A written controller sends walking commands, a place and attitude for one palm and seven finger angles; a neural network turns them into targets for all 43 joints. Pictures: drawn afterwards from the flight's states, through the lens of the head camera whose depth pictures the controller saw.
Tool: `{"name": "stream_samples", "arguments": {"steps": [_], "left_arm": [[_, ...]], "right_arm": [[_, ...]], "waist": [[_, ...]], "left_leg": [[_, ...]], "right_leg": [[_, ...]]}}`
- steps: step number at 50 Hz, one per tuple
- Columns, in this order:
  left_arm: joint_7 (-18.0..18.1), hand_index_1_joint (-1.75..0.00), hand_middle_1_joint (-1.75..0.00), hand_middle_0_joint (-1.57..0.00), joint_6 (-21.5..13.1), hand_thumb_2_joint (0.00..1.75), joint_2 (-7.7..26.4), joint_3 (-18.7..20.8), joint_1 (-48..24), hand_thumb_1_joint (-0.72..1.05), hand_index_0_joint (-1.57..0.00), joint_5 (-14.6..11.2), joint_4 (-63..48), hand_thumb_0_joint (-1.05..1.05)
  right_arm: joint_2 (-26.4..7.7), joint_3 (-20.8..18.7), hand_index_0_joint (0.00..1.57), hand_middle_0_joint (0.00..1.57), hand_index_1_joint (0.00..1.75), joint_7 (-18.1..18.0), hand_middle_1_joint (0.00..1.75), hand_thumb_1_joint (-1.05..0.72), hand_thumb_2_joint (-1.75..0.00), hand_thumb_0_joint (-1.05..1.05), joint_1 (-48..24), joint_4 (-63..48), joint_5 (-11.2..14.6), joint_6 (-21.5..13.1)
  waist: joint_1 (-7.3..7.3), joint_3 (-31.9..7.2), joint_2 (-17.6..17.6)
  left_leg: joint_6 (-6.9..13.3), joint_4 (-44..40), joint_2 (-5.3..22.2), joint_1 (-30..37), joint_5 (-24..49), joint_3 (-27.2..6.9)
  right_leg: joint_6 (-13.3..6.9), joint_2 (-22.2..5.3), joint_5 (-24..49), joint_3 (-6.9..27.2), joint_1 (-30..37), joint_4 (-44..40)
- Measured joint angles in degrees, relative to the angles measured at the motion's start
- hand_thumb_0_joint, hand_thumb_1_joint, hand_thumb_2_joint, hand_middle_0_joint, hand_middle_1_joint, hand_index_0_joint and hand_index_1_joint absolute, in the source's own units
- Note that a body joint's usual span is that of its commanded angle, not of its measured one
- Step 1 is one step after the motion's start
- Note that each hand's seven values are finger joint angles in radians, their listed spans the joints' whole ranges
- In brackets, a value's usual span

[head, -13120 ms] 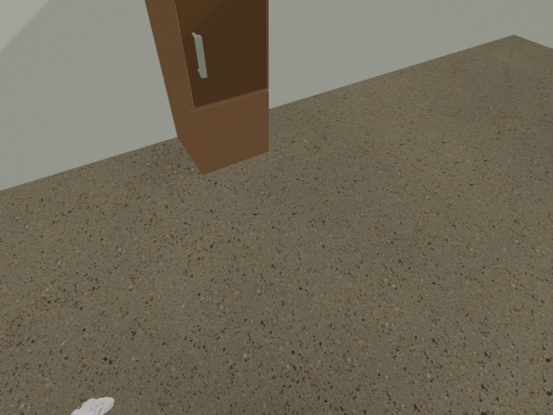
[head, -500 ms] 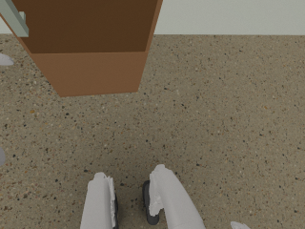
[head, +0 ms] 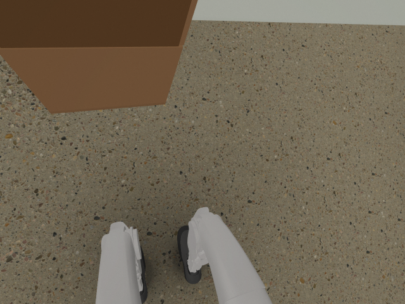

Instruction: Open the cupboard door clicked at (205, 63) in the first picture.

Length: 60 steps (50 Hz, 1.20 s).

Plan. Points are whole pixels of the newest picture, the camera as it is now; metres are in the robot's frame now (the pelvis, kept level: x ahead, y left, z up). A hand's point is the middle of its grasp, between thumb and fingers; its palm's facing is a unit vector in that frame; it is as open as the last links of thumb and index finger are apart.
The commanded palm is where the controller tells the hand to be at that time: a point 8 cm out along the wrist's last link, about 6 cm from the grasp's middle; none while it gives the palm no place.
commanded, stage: move the hooked fingers beside the handle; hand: left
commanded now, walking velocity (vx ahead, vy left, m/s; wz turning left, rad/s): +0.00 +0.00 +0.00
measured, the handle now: out of the picture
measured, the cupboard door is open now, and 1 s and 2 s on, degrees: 0 0 0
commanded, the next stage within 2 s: slide the fingers in behind the handle in 0.52 s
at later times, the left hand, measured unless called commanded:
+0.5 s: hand out of the picture +0.57 +0.32 +0.07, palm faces +0.12 -0.99 -0.04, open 13.9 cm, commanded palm +0.58 +0.31 +0.06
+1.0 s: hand out of the picture +0.57 +0.30 +0.06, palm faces +0.09 -1.00 -0.02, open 13.9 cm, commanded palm +0.57 +0.29 +0.06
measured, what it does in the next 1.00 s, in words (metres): stands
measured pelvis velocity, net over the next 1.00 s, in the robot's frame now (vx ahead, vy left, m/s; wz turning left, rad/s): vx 0.01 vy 0.00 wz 0.01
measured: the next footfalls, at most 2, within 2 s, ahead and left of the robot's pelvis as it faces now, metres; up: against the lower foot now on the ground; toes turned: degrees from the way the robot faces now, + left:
none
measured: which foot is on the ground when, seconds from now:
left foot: down 0.00-1.00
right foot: down 0.00-1.00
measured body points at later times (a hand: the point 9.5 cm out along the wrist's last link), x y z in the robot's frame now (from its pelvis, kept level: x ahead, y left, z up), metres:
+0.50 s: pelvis +0.01 +0.00 +0.01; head +0.23 +0.08 +0.40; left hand +0.56 +0.38 +0.07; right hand +0.00 -0.26 -0.06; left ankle +0.03 +0.08 -0.56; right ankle +0.06 -0.12 -0.56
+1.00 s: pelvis +0.01 +0.00 +0.01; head +0.23 +0.07 +0.40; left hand +0.56 +0.35 +0.07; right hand +0.01 -0.26 -0.07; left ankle +0.03 +0.08 -0.56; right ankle +0.06 -0.12 -0.56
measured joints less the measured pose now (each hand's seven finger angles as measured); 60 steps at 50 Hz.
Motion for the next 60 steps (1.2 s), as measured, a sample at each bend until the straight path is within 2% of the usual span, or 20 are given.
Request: {"name": "stream_samples", "arguments": {"steps": [5,10,14,18,23,28,35,44,49,54,60], "left_arm": [[0.75,-1.21,-1.21,-0.31,-0.85,0.30,-1.89,1.31,1.25,-0.50,-0.32,-0.41,-3.29,-0.01],[1.03,-1.20,-1.20,-0.30,0.02,0.30,-1.80,0.35,0.95,-0.50,-0.31,-0.32,-2.10,-0.01],[0.95,-1.20,-1.20,-0.30,0.62,0.30,-1.98,-0.55,2.84,-0.49,-0.31,-0.24,-1.22,-0.01],[1.16,-1.20,-1.20,-0.30,-0.73,0.30,-3.24,-0.46,3.63,-0.50,-0.31,-1.11,-0.97,-0.01],[1.66,-1.20,-1.20,-0.30,-2.82,0.30,-3.44,0.00,2.90,-0.50,-0.31,-1.28,-0.70,-0.01],[1.59,-1.20,-1.20,-0.30,-2.52,0.30,-3.37,-0.80,3.22,-0.50,-0.30,-0.88,-0.66,-0.01],[1.13,-1.20,-1.20,-0.30,-2.75,0.30,-3.34,1.88,4.39,-0.50,-0.31,-1.55,-1.88,-0.01],[1.35,-1.20,-1.20,-0.30,-1.87,0.30,-5.24,-1.07,3.72,-0.50,-0.30,-2.40,-2.64,-0.01],[2.74,-1.20,-1.20,-0.30,-1.62,0.30,-7.02,-1.96,3.71,-0.50,-0.30,-2.17,-2.06,-0.01],[4.95,-1.21,-1.20,-0.30,-2.85,0.30,-8.01,-0.88,4.48,-0.50,-0.31,-1.56,-2.34,-0.01],[5.66,-1.21,-1.20,-0.30,-3.81,0.30,-9.00,-1.37,5.28,-0.50,-0.31,-1.60,-3.28,-0.01]], "right_arm": [[0.62,-0.40,0.21,0.20,0.30,0.57,0.30,-0.90,-0.90,0.00,-0.18,0.79,-0.18,-0.10],[0.62,-0.41,0.21,0.20,0.30,0.73,0.30,-0.90,-0.90,0.00,-0.01,0.59,-0.10,0.05],[0.26,-0.57,0.21,0.20,0.30,0.68,0.30,-0.90,-0.90,0.00,0.69,-0.04,-0.09,0.09],[0.09,-0.69,0.21,0.20,0.30,0.71,0.30,-0.90,-0.90,0.00,0.79,0.51,-0.18,-0.25],[0.02,-0.92,0.21,0.20,0.30,0.78,0.30,-0.90,-0.90,0.00,0.16,0.89,-0.27,-0.39],[-0.06,-1.11,0.21,0.20,0.30,0.81,0.30,-0.90,-0.90,0.00,-0.03,0.36,-0.22,-0.03],[0.25,-0.79,0.21,0.20,0.30,0.87,0.30,-0.90,-0.90,0.00,-0.61,0.47,-0.08,0.02],[0.61,-1.19,0.21,0.20,0.30,1.17,0.30,-0.90,-0.90,0.00,-0.57,1.33,0.00,0.10],[0.53,-1.36,0.21,0.20,0.30,1.19,0.30,-0.90,-0.90,0.00,-0.61,1.29,-0.14,-0.28],[0.50,-1.65,0.21,0.20,0.30,1.42,0.30,-0.90,-0.90,0.00,-0.69,1.12,-0.44,-0.53],[0.79,-1.84,0.21,0.20,0.30,1.90,0.30,-0.90,-0.90,0.00,-0.43,1.68,-0.39,-0.42]], "waist": [[0.03,-0.19,-0.24],[-0.23,-0.60,-0.11],[0.18,-1.03,0.23],[0.62,-1.31,0.06],[0.24,-1.24,-0.10],[0.39,-0.89,0.08],[0.46,-0.72,-0.32],[1.35,-1.07,-0.14],[1.18,-1.42,-0.08],[0.74,-1.46,0.10],[1.17,-1.15,0.10]], "left_leg": [[0.01,-0.70,-0.02,0.78,0.15,-0.26],[0.14,-1.74,-0.07,2.33,0.25,-0.47],[0.26,-2.53,-0.01,3.51,0.22,-0.21],[0.31,-2.78,-0.07,4.03,0.14,-0.01],[0.20,-2.36,-0.17,3.72,0.02,-0.20],[0.10,-2.17,-0.20,3.27,0.05,-0.18],[0.05,-1.83,0.19,2.98,-0.14,0.08],[-0.25,-2.10,-0.10,3.35,-0.04,-0.37],[-0.28,-2.33,-0.15,3.67,-0.01,-0.29],[-0.31,-2.25,-0.02,3.72,-0.07,-0.06],[-0.35,-2.52,0.04,4.25,0.00,0.23]], "right_leg": [[0.15,0.07,0.27,-0.19,1.05,-1.09],[0.25,0.14,0.46,-0.32,2.81,-2.43],[0.39,0.23,0.54,-0.03,3.90,-3.24],[0.45,0.17,0.43,0.17,4.31,-3.34],[0.35,0.08,0.19,-0.02,4.07,-2.89],[0.28,0.03,0.16,0.00,3.56,-2.59],[0.12,0.37,0.11,0.26,2.95,-2.07],[-0.11,0.16,-0.06,-0.15,3.49,-2.27],[-0.17,0.12,-0.09,-0.07,3.73,-2.34],[-0.22,0.22,-0.11,0.16,3.59,-2.13],[-0.27,0.27,-0.05,0.45,3.90,-2.16]]}}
